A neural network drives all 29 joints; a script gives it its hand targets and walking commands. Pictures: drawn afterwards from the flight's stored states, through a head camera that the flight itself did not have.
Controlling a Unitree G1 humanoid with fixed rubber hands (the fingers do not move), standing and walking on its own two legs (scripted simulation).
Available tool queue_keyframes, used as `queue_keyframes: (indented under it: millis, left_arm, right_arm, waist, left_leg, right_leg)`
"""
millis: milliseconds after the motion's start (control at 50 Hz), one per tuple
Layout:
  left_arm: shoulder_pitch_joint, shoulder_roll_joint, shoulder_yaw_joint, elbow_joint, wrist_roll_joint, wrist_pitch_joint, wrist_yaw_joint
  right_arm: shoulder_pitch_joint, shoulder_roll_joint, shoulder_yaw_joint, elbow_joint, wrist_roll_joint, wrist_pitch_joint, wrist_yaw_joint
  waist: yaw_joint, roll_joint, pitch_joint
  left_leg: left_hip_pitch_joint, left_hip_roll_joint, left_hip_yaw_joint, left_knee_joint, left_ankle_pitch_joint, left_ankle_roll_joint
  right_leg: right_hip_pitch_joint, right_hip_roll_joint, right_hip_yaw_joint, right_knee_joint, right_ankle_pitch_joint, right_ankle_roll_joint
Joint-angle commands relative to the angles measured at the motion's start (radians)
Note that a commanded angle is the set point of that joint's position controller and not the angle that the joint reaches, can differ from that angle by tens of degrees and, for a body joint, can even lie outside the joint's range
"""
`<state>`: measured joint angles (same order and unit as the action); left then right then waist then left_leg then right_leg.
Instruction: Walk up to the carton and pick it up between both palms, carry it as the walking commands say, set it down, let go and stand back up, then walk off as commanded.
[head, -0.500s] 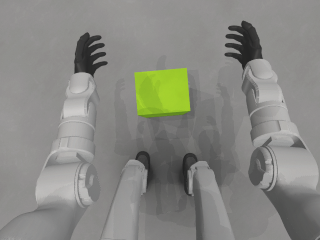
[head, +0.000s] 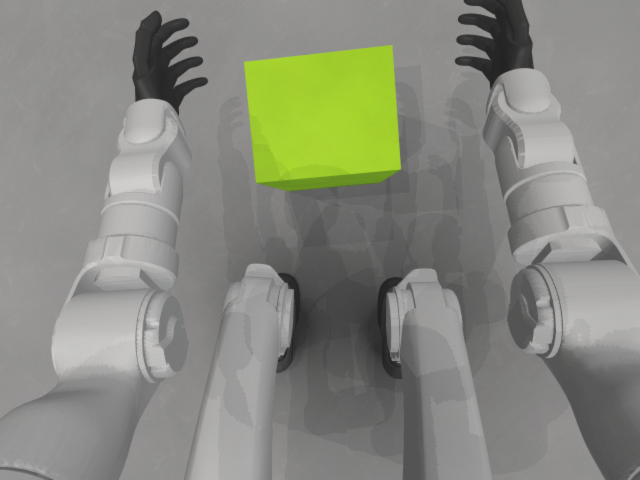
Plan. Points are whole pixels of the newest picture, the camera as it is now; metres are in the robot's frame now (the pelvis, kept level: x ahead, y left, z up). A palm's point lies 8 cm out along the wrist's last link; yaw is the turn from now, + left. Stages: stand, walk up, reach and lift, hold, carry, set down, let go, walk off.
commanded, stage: reach and lift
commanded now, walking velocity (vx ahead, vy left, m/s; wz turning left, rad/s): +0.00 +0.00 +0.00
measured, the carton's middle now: (327, 136) +0.49 +0.02 -0.36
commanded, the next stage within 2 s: none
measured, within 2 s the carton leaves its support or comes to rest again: leaves its support in 1.86 s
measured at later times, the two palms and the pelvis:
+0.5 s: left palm (214, 134) +0.48 +0.18 -0.28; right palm (455, 112) +0.51 -0.17 -0.28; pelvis -0.02 +0.01 -0.10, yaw +0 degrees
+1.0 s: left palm (223, 134) +0.49 +0.18 -0.30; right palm (446, 111) +0.52 -0.16 -0.30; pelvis -0.03 +0.00 -0.12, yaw +0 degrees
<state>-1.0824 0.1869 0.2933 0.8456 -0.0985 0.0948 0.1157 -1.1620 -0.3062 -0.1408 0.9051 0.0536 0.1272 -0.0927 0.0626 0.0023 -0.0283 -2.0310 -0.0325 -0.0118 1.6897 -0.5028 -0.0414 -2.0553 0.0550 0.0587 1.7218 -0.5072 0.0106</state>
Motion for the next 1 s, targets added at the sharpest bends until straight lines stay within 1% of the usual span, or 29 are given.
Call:
queue_keyframes:
  millis: [0,20,80,100,120,140,160,220,300,340,400,420,460,480,500,520,560,580,640,700,720,740,760,780,800,840,860,900,980]
  left_arm:
    - [-0.217,0.125,0.006,-0.058,-0.009,-0.035,0.001]
    - [-0.25,0.121,0.001,-0.105,-0.022,-0.038,0.002]
    - [-0.235,0.141,-0.012,-0.036,-0.021,-0.039,0.011]
    - [-0.24,0.136,-0.013,-0.03,-0.021,-0.044,0.012]
    - [-0.248,0.122,-0.02,-0.027,-0.024,-0.048,0.015]
    - [-0.245,0.133,-0.01,-0.032,-0.031,-0.054,0.015]
    - [-0.273,0.148,-0.022,-0.065,-0.032,-0.059,0.019]
    - [-0.278,0.125,-0.05,-0.002,-0.057,-0.067,0.031]
    - [-0.313,0.133,-0.065,-0.022,-0.07,-0.08,0.029]
    - [-0.344,0.16,-0.072,0.004,-0.068,-0.081,0.037]
    - [-0.326,0.147,-0.099,0.068,-0.069,-0.088,0.039]
    - [-0.353,0.138,-0.087,0.049,-0.078,-0.091,0.037]
    - [-0.397,0.156,-0.115,0.019,-0.1,-0.1,0.04]
    - [-0.422,0.162,-0.136,0.046,-0.11,-0.098,0.045]
    - [-0.427,0.171,-0.138,0.057,-0.114,-0.101,0.049]
    - [-0.459,0.193,-0.142,0.043,-0.123,-0.098,0.052]
    - [-0.483,0.192,-0.161,0.04,-0.138,-0.096,0.056]
    - [-0.499,0.21,-0.182,0.021,-0.152,-0.095,0.062]
    - [-0.571,0.163,-0.238,-0.041,-0.234,-0.077,0.068]
    - [-0.508,0.155,-0.243,0.015,-0.242,-0.058,0.057]
    - [-0.511,0.176,-0.239,0.004,-0.238,-0.065,0.056]
    - [-0.519,0.2,-0.208,0.015,-0.222,-0.065,0.058]
    - [-0.517,0.212,-0.198,0.07,-0.208,-0.064,0.059]
    - [-0.491,0.207,-0.188,0.095,-0.188,-0.071,0.058]
    - [-0.513,0.198,-0.188,0.083,-0.194,-0.072,0.056]
    - [-0.506,0.211,-0.171,0.099,-0.162,-0.083,0.058]
    - [-0.531,0.193,-0.188,0.118,-0.165,-0.084,0.057]
    - [-0.501,0.189,-0.169,0.125,-0.153,-0.092,0.055]
    - [-0.493,0.165,-0.188,0.128,-0.143,-0.102,0.051]
  right_arm:
    - [-0.297,-0.077,0.016,-0.067,0.012,-0.035,-0.005]
    - [-0.319,-0.079,0.012,-0.108,0.02,-0.04,-0.006]
    - [-0.317,-0.096,0.015,-0.051,0.02,-0.041,-0.013]
    - [-0.321,-0.1,0.008,-0.05,0.024,-0.044,-0.014]
    - [-0.303,-0.084,0.01,-0.016,0.023,-0.048,-0.014]
    - [-0.314,-0.098,0.018,-0.026,0.022,-0.053,-0.012]
    - [-0.326,-0.087,0.022,-0.049,0.039,-0.058,-0.014]
    - [-0.345,-0.11,0.018,-0.002,0.044,-0.074,-0.021]
    - [-0.39,-0.101,0.049,-0.02,0.067,-0.089,-0.018]
    - [-0.415,-0.129,0.045,0.026,0.083,-0.09,-0.015]
    - [-0.407,-0.135,0.05,0.07,0.077,-0.102,-0.019]
    - [-0.426,-0.153,0.073,0.065,0.083,-0.109,-0.018]
    - [-0.463,-0.182,0.071,0.06,0.102,-0.12,-0.021]
    - [-0.495,-0.19,0.082,0.073,0.125,-0.122,-0.023]
    - [-0.505,-0.19,0.089,0.077,0.134,-0.124,-0.027]
    - [-0.529,-0.199,0.11,0.072,0.15,-0.122,-0.03]
    - [-0.546,-0.21,0.133,0.082,0.171,-0.119,-0.03]
    - [-0.563,-0.215,0.132,0.063,0.191,-0.116,-0.035]
    - [-0.651,-0.242,0.176,-0.024,0.222,-0.11,-0.046]
    - [-0.563,-0.282,0.115,0.038,0.17,-0.101,-0.047]
    - [-0.574,-0.28,0.118,0.01,0.166,-0.106,-0.049]
    - [-0.569,-0.251,0.128,0.044,0.181,-0.106,-0.045]
    - [-0.58,-0.225,0.15,0.087,0.198,-0.102,-0.038]
    - [-0.572,-0.218,0.151,0.103,0.196,-0.106,-0.032]
    - [-0.587,-0.18,0.175,0.089,0.214,-0.105,-0.025]
    - [-0.598,-0.208,0.163,0.123,0.214,-0.105,-0.014]
    - [-0.595,-0.192,0.162,0.166,0.21,-0.105,-0.011]
    - [-0.574,-0.179,0.158,0.159,0.203,-0.112,-0.012]
    - [-0.552,-0.177,0.142,0.165,0.175,-0.129,-0.02]
  waist:
    - [0.019,-0.126,-1.094]
    - [0.02,-0.139,-1.127]
    - [0.018,-0.11,-1.115]
    - [0.03,-0.104,-1.08]
    - [0.004,-0.087,-1.067]
    - [0.018,-0.119,-1.07]
    - [0.027,-0.09,-1.122]
    - [-0.007,-0.097,-1.061]
    - [0.008,-0.106,-1.019]
    - [0.028,-0.076,-1.03]
    - [0.006,-0.071,-0.943]
    - [0.004,-0.092,-0.975]
    - [-0.006,-0.072,-1.019]
    - [0.003,-0.044,-1.049]
    - [-0.003,-0.063,-1.022]
    - [0.016,-0.057,-1.057]
    - [0.015,-0.068,-1.088]
    - [0.019,-0.052,-1.145]
    - [-0.023,-0.079,-1.337]
    - [-0.074,-0.032,-1.237]
    - [-0.067,-0.044,-1.226]
    - [-0.025,-0.054,-1.146]
    - [-0.011,-0.08,-1.098]
    - [0.009,-0.073,-1.036]
    - [0.009,-0.09,-1.033]
    - [0.037,-0.057,-0.98]
    - [0.023,-0.054,-0.959]
    - [0.022,-0.063,-0.956]
    - [-0.015,-0.038,-0.955]
  left_leg:
    - [0.383,-0.042,0.11,-0.043,0.258,-0.021]
    - [0.401,-0.044,0.101,-0.038,0.269,-0.018]
    - [0.391,-0.037,0.105,0.005,0.252,-0.02]
    - [0.391,-0.04,0.099,0.017,0.26,-0.017]
    - [0.394,-0.038,0.1,0.035,0.28,-0.024]
    - [0.371,-0.034,0.095,0.051,0.278,-0.022]
    - [0.397,-0.036,0.105,0.064,0.289,-0.02]
    - [0.379,-0.036,0.09,0.105,0.281,-0.018]
    - [0.341,-0.031,0.077,0.148,0.275,-0.012]
    - [0.415,-0.022,0.073,0.167,0.304,-0.019]
    - [0.341,-0.022,0.077,0.199,0.244,-0.018]
    - [0.365,-0.019,0.059,0.213,0.277,-0.02]
    - [0.38,-0.018,0.07,0.239,0.29,-0.026]
    - [0.43,-0.009,0.064,0.25,0.302,-0.026]
    - [0.415,-0.014,0.063,0.26,0.276,-0.021]
    - [0.425,-0.008,0.056,0.269,0.256,-0.018]
    - [0.448,-0.007,0.061,0.288,0.252,-0.017]
    - [0.493,-0.007,0.062,0.285,0.254,-0.02]
    - [0.57,-0.009,0.062,0.321,0.294,-0.022]
    - [0.577,-0.017,0.063,0.332,0.304,-0.032]
    - [0.559,-0.022,0.065,0.334,0.287,-0.024]
    - [0.504,-0.025,0.071,0.324,0.267,-0.015]
    - [0.473,-0.021,0.063,0.324,0.243,-0.01]
    - [0.438,-0.02,0.072,0.323,0.24,-0.009]
    - [0.421,-0.023,0.065,0.311,0.221,-0.007]
    - [0.386,-0.014,0.071,0.299,0.17,-0.003]
    - [0.406,-0.015,0.064,0.287,0.167,-0.009]
    - [0.423,-0.018,0.056,0.305,0.233,-0.008]
    - [0.421,-0.018,0.055,0.312,0.261,-0.017]
  right_leg:
    - [0.701,0.03,-0.069,-0.072,0.318,0.046]
    - [0.702,0.031,-0.077,-0.059,0.326,0.047]
    - [0.657,0.029,-0.07,-0.013,0.3,0.044]
    - [0.612,0.028,-0.074,-0.004,0.286,0.048]
    - [0.586,0.027,-0.072,0.005,0.307,0.043]
    - [0.601,0.024,-0.072,0.024,0.316,0.045]
    - [0.605,0.023,-0.067,0.038,0.319,0.044]
    - [0.542,0.022,-0.089,0.078,0.292,0.045]
    - [0.506,0.013,-0.077,0.12,0.282,0.04]
    - [0.457,0.007,-0.08,0.15,0.268,0.035]
    - [0.43,0.003,-0.075,0.177,0.225,0.035]
    - [0.446,-0.003,-0.072,0.194,0.253,0.034]
    - [0.457,-0.004,-0.071,0.226,0.273,0.032]
    - [0.453,-0.007,-0.068,0.237,0.273,0.033]
    - [0.431,-0.006,-0.08,0.247,0.245,0.032]
    - [0.465,-0.015,-0.063,0.249,0.23,0.028]
    - [0.502,-0.013,-0.067,0.263,0.22,0.025]
    - [0.514,-0.013,-0.073,0.274,0.222,0.029]
    - [0.684,-0.013,-0.075,0.298,0.292,0.021]
    - [0.643,-0.016,-0.077,0.307,0.307,0.021]
    - [0.632,-0.018,-0.082,0.307,0.29,0.023]
    - [0.61,-0.018,-0.074,0.299,0.276,0.025]
    - [0.594,-0.025,-0.073,0.303,0.262,0.025]
    - [0.553,-0.02,-0.068,0.304,0.247,0.026]
    - [0.56,-0.02,-0.071,0.3,0.238,0.024]
    - [0.526,-0.024,-0.057,0.302,0.186,0.016]
    - [0.497,-0.027,-0.066,0.294,0.171,0.019]
    - [0.476,-0.022,-0.062,0.298,0.21,0.023]
    - [0.468,-0.012,-0.058,0.295,0.245,0.023]
